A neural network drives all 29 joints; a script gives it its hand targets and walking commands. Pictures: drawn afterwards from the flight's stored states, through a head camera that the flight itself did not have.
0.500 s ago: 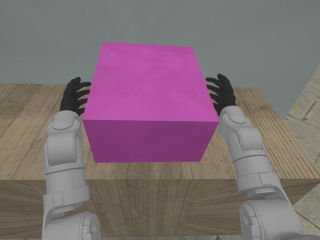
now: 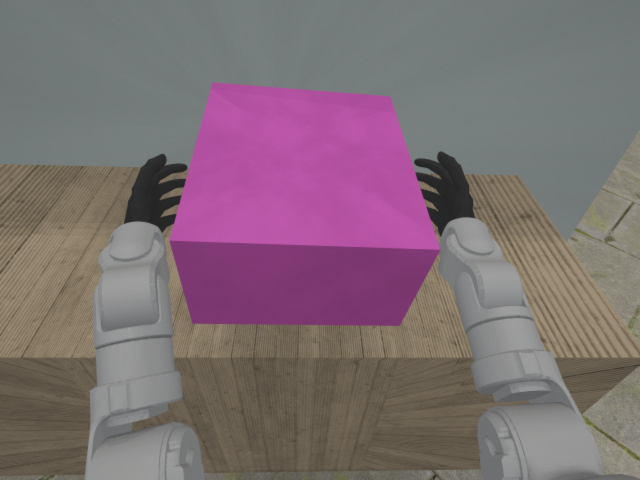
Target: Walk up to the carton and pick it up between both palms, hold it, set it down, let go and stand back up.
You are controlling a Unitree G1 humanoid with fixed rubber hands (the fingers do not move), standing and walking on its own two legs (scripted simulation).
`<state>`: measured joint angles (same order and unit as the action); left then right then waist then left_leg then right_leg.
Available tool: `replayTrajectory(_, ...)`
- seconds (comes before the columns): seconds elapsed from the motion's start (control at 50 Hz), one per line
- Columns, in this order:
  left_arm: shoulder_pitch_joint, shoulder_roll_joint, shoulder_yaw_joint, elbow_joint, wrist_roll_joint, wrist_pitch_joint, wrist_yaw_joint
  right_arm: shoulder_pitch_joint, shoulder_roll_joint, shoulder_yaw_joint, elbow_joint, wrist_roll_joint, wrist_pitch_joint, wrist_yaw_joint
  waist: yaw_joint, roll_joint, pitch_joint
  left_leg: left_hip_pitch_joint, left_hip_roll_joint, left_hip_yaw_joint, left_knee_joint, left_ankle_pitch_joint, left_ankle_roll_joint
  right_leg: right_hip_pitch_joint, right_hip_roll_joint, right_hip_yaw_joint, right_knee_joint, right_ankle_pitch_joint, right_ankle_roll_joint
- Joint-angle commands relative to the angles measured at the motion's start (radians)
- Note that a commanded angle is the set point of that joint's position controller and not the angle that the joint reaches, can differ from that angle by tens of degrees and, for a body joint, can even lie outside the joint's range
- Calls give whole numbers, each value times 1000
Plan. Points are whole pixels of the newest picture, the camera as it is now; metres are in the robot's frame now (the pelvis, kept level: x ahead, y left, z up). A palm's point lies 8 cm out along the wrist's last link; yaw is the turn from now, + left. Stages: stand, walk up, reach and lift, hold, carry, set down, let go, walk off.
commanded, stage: set down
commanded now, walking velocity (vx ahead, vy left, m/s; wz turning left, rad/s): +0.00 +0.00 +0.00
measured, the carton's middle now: (301, 198) +0.45 +0.01 +0.14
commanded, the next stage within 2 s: none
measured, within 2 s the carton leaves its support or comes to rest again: neither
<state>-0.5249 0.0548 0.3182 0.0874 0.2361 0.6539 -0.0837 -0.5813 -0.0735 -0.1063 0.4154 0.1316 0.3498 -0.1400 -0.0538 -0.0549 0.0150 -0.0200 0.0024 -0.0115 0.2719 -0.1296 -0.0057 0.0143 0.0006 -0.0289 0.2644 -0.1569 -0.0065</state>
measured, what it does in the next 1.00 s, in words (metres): stands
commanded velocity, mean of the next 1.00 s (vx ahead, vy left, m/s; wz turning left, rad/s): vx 0.00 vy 0.00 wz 0.00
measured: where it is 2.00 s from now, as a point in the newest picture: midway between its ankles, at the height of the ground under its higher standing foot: outside the picture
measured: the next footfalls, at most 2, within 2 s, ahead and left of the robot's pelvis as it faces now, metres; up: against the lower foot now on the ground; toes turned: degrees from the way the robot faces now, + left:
none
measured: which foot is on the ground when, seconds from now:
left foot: down 0.00-1.00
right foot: down 0.00-1.00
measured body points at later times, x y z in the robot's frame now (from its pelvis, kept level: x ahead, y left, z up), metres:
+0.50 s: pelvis +0.01 -0.01 +0.00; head +0.00 +0.01 +0.45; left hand +0.38 +0.19 +0.14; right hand +0.40 -0.18 +0.14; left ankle +0.02 +0.12 -0.75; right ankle +0.00 -0.11 -0.75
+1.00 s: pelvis +0.02 -0.01 +0.00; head +0.02 +0.01 +0.45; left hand +0.40 +0.19 +0.11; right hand +0.42 -0.18 +0.12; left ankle +0.02 +0.12 -0.75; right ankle +0.00 -0.11 -0.75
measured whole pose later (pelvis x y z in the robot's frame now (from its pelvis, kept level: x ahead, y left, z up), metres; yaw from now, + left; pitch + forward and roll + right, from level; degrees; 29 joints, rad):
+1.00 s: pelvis +0.02 -0.01 +0.00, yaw +0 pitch -2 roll +0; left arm -0.54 0.01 0.32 0.45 0.24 0.23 -0.01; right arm -0.62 -0.08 -0.22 0.82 0.00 -0.13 -0.06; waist 0.01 -0.05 0.02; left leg -0.08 0.02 0.00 0.26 -0.14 -0.02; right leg -0.04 0.01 -0.06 0.24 -0.17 -0.02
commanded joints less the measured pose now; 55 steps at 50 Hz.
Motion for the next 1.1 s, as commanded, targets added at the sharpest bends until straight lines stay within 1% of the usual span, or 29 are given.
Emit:
replayTrajectory(0.0,-626,-483,-468,-119,-163,-129,-147,-700,409,350,-268,31,-160,168,1,93,-401,155,-20,64,7,254,-39,16,39,-58,-19,150,13)
replayTrajectory(0.02,-631,-490,-473,-123,-161,-150,-142,-708,410,345,-273,20,-186,172,3,96,-417,165,-17,66,11,267,-44,19,39,-63,-17,159,12)
replayTrajectory(0.06,-617,-486,-445,-89,-131,-179,-137,-710,402,327,-242,-8,-228,182,13,85,-399,161,-16,70,2,249,-43,31,36,-67,-25,151,13)
replayTrajectory(0.08,-613,-471,-420,-63,-110,-188,-138,-703,394,313,-203,-28,-241,186,11,76,-360,144,-17,75,-10,218,-37,35,33,-68,-34,134,14)
replayTrajectory(0.14,-596,-446,-350,27,-53,-222,-142,-701,401,265,-98,-82,-302,200,35,55,-284,90,-15,93,-46,120,-23,34,19,-78,-46,67,19)
replayTrajectory(0.16,-578,-445,-339,59,-40,-236,-143,-694,407,252,-72,-99,-326,204,39,49,-282,83,-13,99,-51,109,-20,34,16,-81,-48,61,20)
replayTrajectory(0.2,-565,-453,-334,89,-27,-266,-139,-683,426,251,-35,-118,-369,207,49,39,-293,88,-13,106,-51,136,-17,44,14,-87,-47,87,27)
replayTrajectory(0.26,-559,-459,-341,109,-26,-308,-128,-663,428,251,19,-132,-416,205,46,45,-305,104,-17,110,-41,183,-21,52,14,-97,-46,130,32)
replayTrajectory(0.32,-577,-473,-374,102,-40,-348,-110,-672,427,258,19,-138,-461,198,35,51,-352,119,-21,106,-23,223,-27,56,13,-102,-41,176,36)
replayTrajectory(0.4,-609,-493,-429,63,-74,-405,-83,-685,438,291,-19,-131,-509,188,25,52,-457,132,-28,97,9,299,-36,90,11,-98,-17,283,42)
replayTrajectory(0.46,-614,-503,-457,60,-87,-434,-63,-671,442,307,-17,-129,-522,183,21,52,-490,130,-31,88,24,328,-41,109,10,-92,-6,342,43)
replayTrajectory(0.54,-601,-503,-449,84,-84,-446,-54,-655,439,308,7,-128,-524,180,24,42,-480,120,-32,81,24,339,-39,123,8,-86,-2,382,45)
replayTrajectory(0.56,-597,-509,-452,86,-81,-448,-53,-644,441,308,25,-127,-525,180,21,49,-471,122,-31,80,24,350,-42,125,8,-86,-1,397,44)
replayTrajectory(0.6,-581,-509,-446,95,-76,-449,-51,-634,443,312,37,-122,-525,180,27,46,-462,122,-32,78,25,366,-42,132,7,-82,1,429,46)
replayTrajectory(0.68,-553,-509,-418,130,-62,-450,-50,-627,437,306,67,-122,-525,183,43,42,-438,119,-31,79,22,382,-42,134,9,-80,0,447,44)
replayTrajectory(0.7,-552,-509,-410,146,-57,-449,-50,-629,433,301,83,-126,-523,184,42,42,-422,117,-29,78,19,378,-41,126,10,-80,-2,439,44)
replayTrajectory(0.76,-564,-519,-410,147,-57,-458,-44,-635,437,295,97,-128,-532,190,47,48,-434,129,-27,79,24,401,-44,114,14,-83,-2,442,41)
replayTrajectory(0.96,-634,-548,-400,227,-56,-520,-2,-677,426,222,193,-166,-570,227,71,67,-492,152,-2,83,44,449,-57,13,29,-92,-14,355,23)
replayTrajectory(1.08,-692,-557,-380,298,-60,-571,16,-699,434,169,278,-198,-591,245,76,67,-532,138,5,92,41,418,-54,-26,26,-91,-19,321,19)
